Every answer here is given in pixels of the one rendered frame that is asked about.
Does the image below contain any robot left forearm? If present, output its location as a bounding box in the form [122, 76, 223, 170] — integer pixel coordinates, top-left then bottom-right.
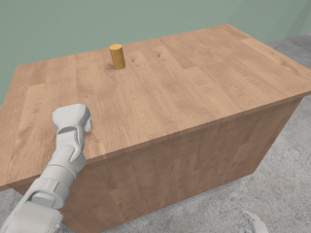
[0, 123, 86, 233]

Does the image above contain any robot left hand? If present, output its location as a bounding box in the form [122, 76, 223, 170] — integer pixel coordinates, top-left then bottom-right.
[52, 103, 92, 140]

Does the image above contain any robot right hand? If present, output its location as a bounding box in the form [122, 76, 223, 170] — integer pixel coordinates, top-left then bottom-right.
[239, 210, 269, 233]

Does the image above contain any robot left upper arm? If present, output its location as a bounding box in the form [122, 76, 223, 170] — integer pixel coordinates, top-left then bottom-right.
[5, 201, 64, 233]

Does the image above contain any table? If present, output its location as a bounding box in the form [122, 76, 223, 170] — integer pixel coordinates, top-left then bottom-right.
[0, 24, 311, 233]

